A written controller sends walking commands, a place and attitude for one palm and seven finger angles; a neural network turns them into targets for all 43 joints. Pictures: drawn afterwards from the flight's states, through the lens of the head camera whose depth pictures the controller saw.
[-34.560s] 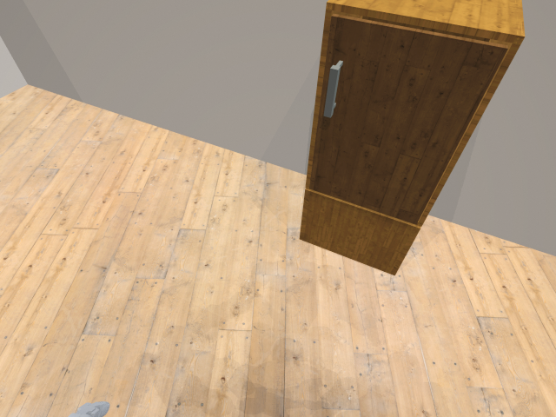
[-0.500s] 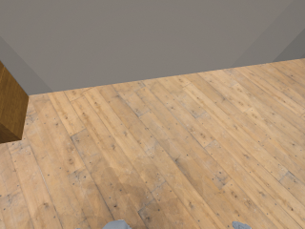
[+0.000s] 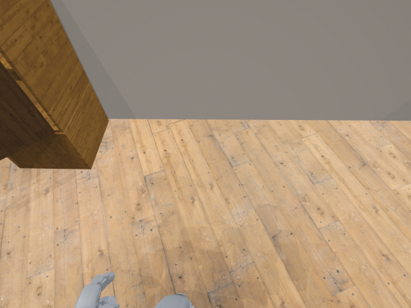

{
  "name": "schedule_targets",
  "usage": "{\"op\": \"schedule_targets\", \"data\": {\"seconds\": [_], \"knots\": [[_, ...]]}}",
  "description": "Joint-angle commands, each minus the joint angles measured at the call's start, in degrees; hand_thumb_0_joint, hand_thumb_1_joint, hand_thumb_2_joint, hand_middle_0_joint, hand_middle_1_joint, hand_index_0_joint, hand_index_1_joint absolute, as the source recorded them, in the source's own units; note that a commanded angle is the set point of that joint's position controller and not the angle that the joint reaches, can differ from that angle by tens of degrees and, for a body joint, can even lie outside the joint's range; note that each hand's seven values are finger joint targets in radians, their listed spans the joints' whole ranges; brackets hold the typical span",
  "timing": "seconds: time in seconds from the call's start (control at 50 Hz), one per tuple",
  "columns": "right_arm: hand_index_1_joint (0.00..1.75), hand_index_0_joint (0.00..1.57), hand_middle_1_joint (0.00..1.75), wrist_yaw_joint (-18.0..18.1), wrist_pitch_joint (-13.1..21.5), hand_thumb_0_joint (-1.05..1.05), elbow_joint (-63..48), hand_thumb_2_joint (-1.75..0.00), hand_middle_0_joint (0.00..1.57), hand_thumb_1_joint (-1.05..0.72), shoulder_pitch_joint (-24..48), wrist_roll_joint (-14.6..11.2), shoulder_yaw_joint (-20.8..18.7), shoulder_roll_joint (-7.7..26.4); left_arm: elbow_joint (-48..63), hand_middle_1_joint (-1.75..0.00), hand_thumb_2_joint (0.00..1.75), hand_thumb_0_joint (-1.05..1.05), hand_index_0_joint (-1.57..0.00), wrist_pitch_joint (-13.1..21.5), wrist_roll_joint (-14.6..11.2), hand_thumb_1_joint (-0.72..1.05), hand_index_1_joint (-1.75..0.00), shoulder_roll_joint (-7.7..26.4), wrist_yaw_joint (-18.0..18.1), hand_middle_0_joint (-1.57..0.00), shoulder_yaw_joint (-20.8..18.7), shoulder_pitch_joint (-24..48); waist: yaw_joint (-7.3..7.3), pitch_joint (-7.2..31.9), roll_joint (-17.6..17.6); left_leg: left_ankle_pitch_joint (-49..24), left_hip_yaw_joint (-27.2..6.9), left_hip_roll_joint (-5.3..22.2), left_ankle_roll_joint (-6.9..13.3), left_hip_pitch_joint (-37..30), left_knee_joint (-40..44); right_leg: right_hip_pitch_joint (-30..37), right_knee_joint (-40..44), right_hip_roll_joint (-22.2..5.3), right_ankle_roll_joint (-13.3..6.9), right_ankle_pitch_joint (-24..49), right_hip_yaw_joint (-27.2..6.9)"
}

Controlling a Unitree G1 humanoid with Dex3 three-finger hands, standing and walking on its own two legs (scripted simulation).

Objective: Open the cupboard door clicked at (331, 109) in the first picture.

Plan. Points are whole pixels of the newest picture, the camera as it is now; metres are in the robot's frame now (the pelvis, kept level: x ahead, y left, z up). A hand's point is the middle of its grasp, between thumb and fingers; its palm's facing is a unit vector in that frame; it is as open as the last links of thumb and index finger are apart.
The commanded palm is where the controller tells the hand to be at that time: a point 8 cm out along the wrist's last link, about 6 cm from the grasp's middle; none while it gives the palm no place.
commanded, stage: turn to face it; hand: left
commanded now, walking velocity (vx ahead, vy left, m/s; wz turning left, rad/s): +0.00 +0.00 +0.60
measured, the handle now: out of the picture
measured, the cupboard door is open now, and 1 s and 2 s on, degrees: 42 42 42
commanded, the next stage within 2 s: take the last steps up to it in 0.90 s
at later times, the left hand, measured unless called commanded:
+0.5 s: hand out of the picture +0.01 +0.26 -0.16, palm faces +0.35 -0.90 -0.26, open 7.4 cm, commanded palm none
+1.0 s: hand out of the picture -0.05 +0.18 -0.17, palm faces +0.58 -0.79 -0.20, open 7.3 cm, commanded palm none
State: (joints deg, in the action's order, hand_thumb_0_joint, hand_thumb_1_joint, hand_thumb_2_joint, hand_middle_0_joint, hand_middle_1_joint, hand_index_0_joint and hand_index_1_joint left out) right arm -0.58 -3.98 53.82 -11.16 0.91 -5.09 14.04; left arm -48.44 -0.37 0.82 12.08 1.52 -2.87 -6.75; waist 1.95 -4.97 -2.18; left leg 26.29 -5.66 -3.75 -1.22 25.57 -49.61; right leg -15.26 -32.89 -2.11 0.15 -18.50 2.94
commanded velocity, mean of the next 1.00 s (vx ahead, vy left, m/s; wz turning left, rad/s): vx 0.01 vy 0.00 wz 0.47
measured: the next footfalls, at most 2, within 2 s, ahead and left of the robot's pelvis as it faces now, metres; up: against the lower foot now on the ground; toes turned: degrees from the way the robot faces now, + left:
left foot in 0.28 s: +0.04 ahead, +0.13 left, +0.00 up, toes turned +17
right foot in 0.68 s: +0.10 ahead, -0.11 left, +0.00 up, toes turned +23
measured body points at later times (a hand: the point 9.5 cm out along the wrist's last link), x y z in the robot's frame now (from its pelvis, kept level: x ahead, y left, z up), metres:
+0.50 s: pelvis +0.01 +0.02 +0.00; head +0.05 +0.05 +0.45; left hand -0.01 +0.30 -0.14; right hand +0.19 -0.19 -0.12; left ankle +0.00 +0.12 -0.73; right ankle +0.03 -0.14 -0.66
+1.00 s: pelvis +0.02 +0.00 +0.00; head +0.04 +0.03 +0.45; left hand -0.08 +0.22 -0.16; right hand +0.24 -0.16 -0.13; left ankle -0.03 +0.10 -0.73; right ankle +0.07 -0.13 -0.73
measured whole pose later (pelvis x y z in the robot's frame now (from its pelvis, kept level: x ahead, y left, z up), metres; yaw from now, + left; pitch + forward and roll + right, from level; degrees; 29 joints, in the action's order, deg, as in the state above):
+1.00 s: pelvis +0.02 +0.00 +0.00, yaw +33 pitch +0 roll +1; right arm -1.0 -2.8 54.6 -7.3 0.5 -3.3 12.5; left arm -53.8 -0.3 1.0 11.2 1.1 -2.8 -14.8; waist -0.6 -5.0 2.8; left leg 18.2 3.3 -0.2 -1.5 16.7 -34.4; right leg -12.6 -33.6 -7.2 2.4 -19.7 8.7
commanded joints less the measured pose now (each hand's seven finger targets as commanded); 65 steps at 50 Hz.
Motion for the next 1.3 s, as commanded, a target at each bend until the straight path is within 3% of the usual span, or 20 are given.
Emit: {"op": "schedule_targets", "data": {"seconds": [0.0, 0.14, 0.22, 0.24, 0.26, 0.28, 0.4, 0.6, 0.62, 0.66, 0.68, 0.76, 0.86, 0.94, 0.96, 0.98, 1.0, 1.06, 1.24, 1.28], "knots": [[0.30, 0.20, 0.30, -0.66, 0.66, 0.00, -5.52, -0.90, 0.20, -0.90, 3.26, 0.11, -1.14, 4.34, 3.48, -0.30, 0.90, 0.00, -0.20, 0.88, 0.14, 0.90, -0.30, 8.80, 0.68, -0.20, -1.81, -1.94, -1.12, 4.10, 14.11, -0.41, 3.86, 4.73, -2.26, 8.73, -20.35, 7.48, 12.89, -16.85, -7.59, 27.48, -6.47], [0.30, 0.20, 0.30, -1.47, 1.19, 0.00, -6.59, -0.90, 0.20, -0.90, 8.41, -0.41, 0.43, 1.53, 0.97, -0.30, 0.90, 0.00, -0.20, 0.92, 0.82, 0.90, -0.30, 12.09, 0.38, -0.20, -3.06, -8.42, -4.60, 5.68, 13.82, 0.22, 11.27, 3.91, -2.19, 1.34, 3.36, 13.15, 8.16, -17.89, -6.29, 37.04, 0.31], [0.30, 0.20, 0.30, -1.16, 2.10, 0.00, -5.89, -0.90, 0.20, -0.90, 3.10, -0.23, 0.10, 3.96, 0.35, -0.30, 0.90, 0.00, -0.20, 0.68, 0.28, 0.90, -0.30, 12.75, -0.19, -0.20, -3.62, -7.67, -1.21, 8.98, 11.82, -11.46, 12.17, 2.92, -0.36, -12.52, 20.78, 8.40, -2.18, -17.17, -1.96, 34.40, 4.67], [0.30, 0.20, 0.30, -0.93, 2.59, 0.00, -5.05, -0.90, 0.20, -0.90, -1.26, 0.16, -0.99, 7.97, 1.44, -0.30, 0.90, 0.00, -0.20, 0.43, -0.22, 0.90, -0.30, 11.48, -0.49, -0.20, -3.53, -7.00, 1.45, 11.99, 2.95, -24.20, 5.22, 8.69, 2.45, -23.22, 24.40, -0.69, -11.97, -14.61, 1.14, 24.45, 7.35], [0.30, 0.20, 0.30, -0.49, 2.91, 0.00, -4.52, -0.90, 0.20, -0.90, -6.47, 0.61, -2.80, 15.07, 4.12, -0.30, 0.90, 0.00, -0.20, 0.15, -0.58, 0.90, -0.30, 6.93, -0.95, -0.20, -2.25, -5.53, 4.10, 13.82, -15.90, -47.92, -18.14, 25.88, 11.89, -31.25, 26.40, -17.44, -26.46, -5.72, 5.48, -16.28, 7.91], [0.30, 0.20, 0.30, -0.10, 2.31, 0.00, -3.29, -0.90, 0.20, -0.90, -9.44, 0.38, -2.92, 16.97, 5.87, -0.30, 0.90, 0.00, -0.20, -0.67, 0.10, 0.90, -0.30, 7.55, -0.38, -0.20, -1.89, -2.07, 5.04, 13.93, -10.45, -44.22, -19.45, 29.76, 16.23, -27.51, 26.83, -18.67, -32.70, -5.16, 4.22, -21.76, 0.57], [0.30, 0.20, 0.30, 1.41, 3.25, 0.00, -5.79, -0.90, 0.20, -0.90, 1.70, 0.53, -0.83, 10.31, 1.25, -0.30, 0.90, 0.00, -0.20, -1.50, 0.20, 0.90, -0.30, 6.92, -1.01, -0.20, -2.41, -3.31, -0.94, 7.00, -5.57, -28.12, -8.72, 16.80, 10.27, -14.81, 30.25, -15.57, -30.38, -4.05, 4.48, -5.60, -3.11], [0.30, 0.20, 0.30, 0.87, 2.09, 0.00, -6.01, -0.90, 0.20, -0.90, 3.74, 0.43, -1.72, 10.13, 1.59, -0.30, 0.90, 0.00, -0.20, -0.49, -0.27, 0.90, -0.30, 6.56, -0.42, -0.20, -2.18, -6.92, -2.78, 8.52, -5.74, -23.86, -13.63, 12.75, 8.50, -7.22, 25.56, 3.79, 0.18, 1.83, 2.91, 0.20, -0.54], [0.30, 0.20, 0.30, 0.68, 2.07, 0.00, -6.38, -0.90, 0.20, -0.90, 4.62, 0.04, -1.63, 9.02, 1.11, -0.30, 0.90, 0.00, -0.20, -0.01, -0.09, 0.90, -0.30, 8.10, -0.15, -0.20, -2.61, -9.03, -4.23, 8.72, -3.39, -20.57, -12.11, 10.43, 6.37, -2.72, 22.29, 10.13, 7.81, -0.05, 2.55, 3.95, -2.22], [0.30, 0.20, 0.30, 0.12, 2.25, 0.00, -8.44, -0.90, 0.20, -0.90, 4.72, -0.39, -0.78, 3.80, 1.42, -0.30, 0.90, 0.00, -0.20, 0.70, 1.11, 0.90, -0.30, 15.17, 0.40, -0.20, -3.79, -10.24, -5.36, 7.35, 18.43, 6.93, 3.44, -1.78, -0.60, 9.69, -1.54, 13.62, 18.75, -24.34, -7.56, 7.87, -24.67], [0.30, 0.20, 0.30, 0.16, 1.81, 0.00, -7.62, -0.90, 0.20, -0.90, 4.96, 0.20, -1.29, 6.02, 1.73, -0.30, 0.90, 0.00, -0.20, 0.93, 0.61, 0.90, -0.30, 13.20, 0.67, -0.20, -3.25, -8.87, -4.53, 6.68, 16.99, 7.52, 0.78, 1.64, -0.14, 8.69, -12.32, 8.31, 17.69, -24.80, -10.10, 11.98, -23.09], [0.30, 0.20, 0.30, -0.58, 0.89, 0.00, -4.92, -0.90, 0.20, -0.90, 4.02, -0.05, -0.34, 3.07, 2.21, -0.30, 0.90, 0.00, -0.20, 1.12, 0.44, 0.90, -0.30, 8.55, 0.53, -0.20, -1.82, -4.45, -1.66, 4.38, 14.08, -0.71, 4.71, 4.02, -1.79, 6.73, -16.13, 7.50, 12.53, -15.47, -7.00, 28.82, -5.66], [0.30, 0.20, 0.30, -0.63, 1.52, 0.00, -4.45, -0.90, 0.20, -0.90, 7.36, -0.52, 0.93, 0.71, -0.89, -0.30, 0.90, 0.00, -0.20, 1.26, 1.01, 0.90, -0.30, 11.06, 0.42, -0.20, -2.67, -9.84, -4.46, 5.31, 12.88, 1.19, 9.27, 3.32, -1.66, 0.10, 2.25, 11.15, 9.84, -16.74, -7.41, 35.11, -3.95], [0.30, 0.20, 0.30, -0.10, 2.51, 0.00, -2.48, -0.90, 0.20, -0.90, 2.58, -0.35, 1.16, 1.51, -2.77, -0.30, 0.90, 0.00, -0.20, 0.82, 0.31, 0.90, -0.30, 10.92, 0.02, -0.20, -2.96, -9.41, -1.94, 6.68, 11.78, -11.25, 10.26, 2.38, -0.34, -13.47, 21.76, 6.03, 3.69, -14.63, -3.20, 28.81, -1.06], [0.30, 0.20, 0.30, 0.03, 3.02, 0.00, -1.89, -0.90, 0.20, -0.90, 0.39, -0.20, 0.63, 4.12, -2.32, -0.30, 0.90, 0.00, -0.20, 0.50, -0.20, 0.90, -0.30, 9.68, -0.18, -0.20, -2.71, -8.74, -0.68, 8.28, 6.26, -19.85, 6.75, 6.29, 1.19, -20.60, 26.13, 0.79, -1.31, -12.66, -0.51, 22.25, 1.31], [0.30, 0.20, 0.30, 0.35, 3.49, 0.00, -1.77, -0.90, 0.20, -0.90, -1.44, 0.39, -0.34, 9.10, -1.41, -0.30, 0.90, 0.00, -0.20, 0.11, -0.54, 0.90, -0.30, 5.99, -0.37, -0.20, -1.98, -10.24, -0.35, 10.36, -8.69, -35.97, -9.20, 19.35, 6.82, -27.05, 26.61, -9.42, -9.94, -6.21, 3.11, 1.42, 4.86], [0.30, 0.20, 0.30, 0.72, 2.76, 0.00, -1.35, -0.90, 0.20, -0.90, -4.03, 0.74, -0.82, 12.17, -0.07, -0.30, 0.90, 0.00, -0.20, -0.42, -0.28, 0.90, -0.30, 4.48, -0.27, -0.20, -1.07, -7.14, 1.59, 9.31, -13.19, -35.90, -13.92, 26.10, 13.25, -22.16, 30.02, -10.69, -18.48, -3.72, 3.31, -18.70, 3.03], [0.30, 0.20, 0.30, 1.93, 3.38, 0.00, -1.30, -0.90, 0.20, -0.90, -2.61, 1.04, 0.02, 9.11, -0.93, -0.30, 0.90, 0.00, -0.20, -0.94, 0.43, 0.90, -0.30, 5.31, -1.20, -0.20, -1.71, -1.65, 1.04, 3.79, -10.63, -9.98, -14.38, 21.39, 13.72, -15.25, 34.94, -17.44, -31.00, -3.63, 1.90, -12.48, -2.04], [0.30, 0.20, 0.30, 1.34, 4.63, 0.00, 0.00, -0.90, 0.20, -0.90, -2.66, 0.75, 0.39, 7.26, -3.02, -0.30, 0.90, 0.00, -0.20, 0.84, 0.44, 0.90, -0.30, 3.02, -2.75, -0.20, -1.40, -4.84, -1.66, 4.20, -5.04, -3.57, -8.97, 14.68, 11.97, -12.83, 34.74, -5.08, -8.33, -0.44, 1.22, -7.01, 2.82], [0.30, 0.20, 0.30, 1.15, 4.40, 0.00, -0.10, -0.90, 0.20, -0.90, -0.86, 0.41, 0.31, 6.65, -5.15, -0.30, 0.90, 0.00, -0.20, 1.30, 0.53, 0.90, -0.30, 3.27, -2.56, -0.20, -1.92, -11.14, -4.90, 4.51, -2.76, 0.60, -6.51, 11.89, 9.98, -5.25, 29.81, 7.95, 2.13, 0.60, 1.12, -1.42, 3.89]]}}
